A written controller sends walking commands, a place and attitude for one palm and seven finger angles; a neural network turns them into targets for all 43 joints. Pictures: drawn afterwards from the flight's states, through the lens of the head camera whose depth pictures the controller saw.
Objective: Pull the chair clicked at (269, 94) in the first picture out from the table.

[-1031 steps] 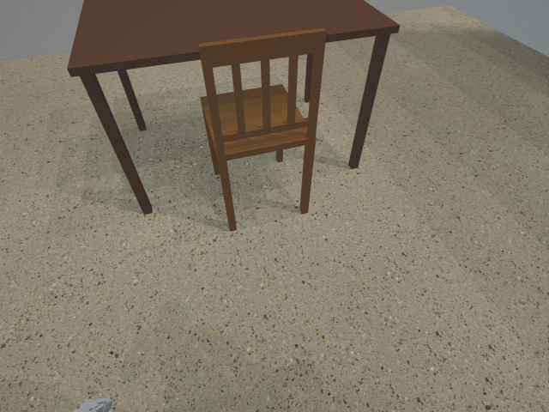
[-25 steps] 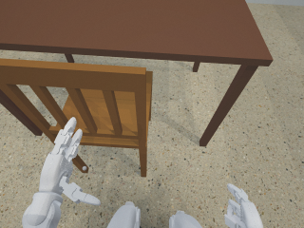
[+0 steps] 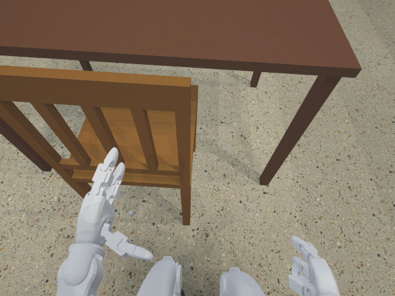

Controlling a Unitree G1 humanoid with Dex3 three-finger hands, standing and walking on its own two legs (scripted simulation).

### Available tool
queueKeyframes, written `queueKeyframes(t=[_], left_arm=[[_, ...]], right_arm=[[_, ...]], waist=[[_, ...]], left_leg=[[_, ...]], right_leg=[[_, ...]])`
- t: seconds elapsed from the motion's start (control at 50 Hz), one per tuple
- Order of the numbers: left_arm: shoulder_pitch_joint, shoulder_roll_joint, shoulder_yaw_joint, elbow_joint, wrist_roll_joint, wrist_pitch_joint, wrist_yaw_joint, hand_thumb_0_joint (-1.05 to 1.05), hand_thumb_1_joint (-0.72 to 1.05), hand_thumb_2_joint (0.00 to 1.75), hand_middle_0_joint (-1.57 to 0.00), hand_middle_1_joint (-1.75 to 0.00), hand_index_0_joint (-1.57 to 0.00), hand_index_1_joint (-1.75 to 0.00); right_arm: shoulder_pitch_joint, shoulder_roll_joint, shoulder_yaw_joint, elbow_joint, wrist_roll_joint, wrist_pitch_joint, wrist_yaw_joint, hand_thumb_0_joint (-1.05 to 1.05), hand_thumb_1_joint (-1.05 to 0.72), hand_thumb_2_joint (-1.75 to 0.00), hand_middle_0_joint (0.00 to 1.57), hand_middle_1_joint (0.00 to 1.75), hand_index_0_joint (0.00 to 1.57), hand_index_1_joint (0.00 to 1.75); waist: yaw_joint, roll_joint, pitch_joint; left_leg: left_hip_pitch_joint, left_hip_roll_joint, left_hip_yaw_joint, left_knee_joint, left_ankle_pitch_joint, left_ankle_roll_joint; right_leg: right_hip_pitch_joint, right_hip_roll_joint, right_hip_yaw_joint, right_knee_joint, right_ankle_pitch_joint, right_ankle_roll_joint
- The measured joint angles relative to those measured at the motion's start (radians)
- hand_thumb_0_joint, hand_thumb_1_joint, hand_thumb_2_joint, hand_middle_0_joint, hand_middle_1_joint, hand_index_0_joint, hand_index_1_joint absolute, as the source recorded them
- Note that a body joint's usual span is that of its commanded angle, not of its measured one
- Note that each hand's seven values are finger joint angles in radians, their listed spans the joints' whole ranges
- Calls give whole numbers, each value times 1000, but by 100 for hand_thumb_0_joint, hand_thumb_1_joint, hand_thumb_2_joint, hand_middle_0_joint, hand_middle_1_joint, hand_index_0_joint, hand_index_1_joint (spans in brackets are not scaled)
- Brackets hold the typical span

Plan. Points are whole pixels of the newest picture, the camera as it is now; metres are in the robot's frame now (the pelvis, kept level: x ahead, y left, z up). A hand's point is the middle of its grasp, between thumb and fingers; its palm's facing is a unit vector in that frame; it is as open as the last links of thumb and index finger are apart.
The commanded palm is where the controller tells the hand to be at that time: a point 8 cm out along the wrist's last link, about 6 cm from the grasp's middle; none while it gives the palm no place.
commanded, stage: aim the fingers beside a spindle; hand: left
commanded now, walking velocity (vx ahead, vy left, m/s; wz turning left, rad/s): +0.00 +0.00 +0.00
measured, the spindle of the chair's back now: (106, 139) +0.44 +0.23 +0.00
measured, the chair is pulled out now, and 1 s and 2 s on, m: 0.00 0.00 0.00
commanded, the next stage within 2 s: push the fingers through the gap in 0.90 s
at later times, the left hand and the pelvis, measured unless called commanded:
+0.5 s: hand (141, 202) +0.29 +0.13 +0.02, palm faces -0.02 -1.00 -0.01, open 16.9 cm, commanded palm +0.27 +0.18 +0.02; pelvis +0.00 +0.00 -0.01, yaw +0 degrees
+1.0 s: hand (140, 201) +0.29 +0.13 +0.01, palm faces -0.02 -1.00 -0.01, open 16.9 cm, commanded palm +0.28 +0.18 +0.02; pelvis +0.00 +0.00 -0.01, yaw +0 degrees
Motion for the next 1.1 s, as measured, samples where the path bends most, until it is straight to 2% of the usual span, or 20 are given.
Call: queueKeyframes(t=[0.34, 0.44, 0.6, 0.84, 0.96, 1.1], left_arm=[[-95, -21, -34, 73, 29, 5, 57, -2, -50, 30, -6, -8, -6, -8], [-107, -18, -24, 84, 36, 4, 68, -2, -50, 30, -7, -8, -6, -8], [-77, -9, -10, 69, 16, -5, 53, -2, -50, 30, -6, -8, -6, -8], [-97, -19, -36, 77, 40, -10, 67, -2, -50, 30, -7, -8, -6, -8], [-124, -9, -11, 99, 26, 9, 62, -2, -50, 30, -7, -8, -6, -8], [-132, -10, -31, 105, 31, 6, 60, -2, -50, 30, -6, -8, -5, -8]], right_arm=[[-3, 6, 5, 7, -5, 46, 12, 1, -91, -90, 20, 30, 20, 30], [-3, 7, 2, 8, -5, 59, 14, 1, -91, -90, 20, 29, 20, 30], [2, 6, 0, 9, 0, 67, 12, 1, -91, -90, 20, 29, 20, 30], [-17, 2, -1, 1, -5, 65, 10, 1, -91, -90, 20, 29, 20, 30], [-18, 9, 3, 1, -1, 74, 10, 1, -91, -90, 20, 29, 20, 30], [-6, 4, 7, 4, -1, 72, 8, 1, -91, -90, 20, 29, 20, 30]], waist=[[-6, 1, -3], [-8, -2, 0], [-5, 1, -1], [-2, 0, -1], [-3, -2, -1], [-6, 3, 0]], left_leg=[[-48, 3, 0, 36, -13, -1], [-53, 5, 4, 40, -17, -2], [-37, 4, 3, 26, -16, -2], [-51, 2, 1, 38, -17, -1], [-54, 4, -1, 42, -17, -3], [-49, 2, -4, 33, -13, -2]], right_leg=[[-48, 1, -2, 37, -14, -3], [-57, 3, 3, 43, -17, -4], [-40, 4, 3, 28, -15, -3], [-52, 2, 0, 41, -19, -3], [-54, 3, -1, 43, -18, -4], [-47, 2, -4, 31, -13, -3]])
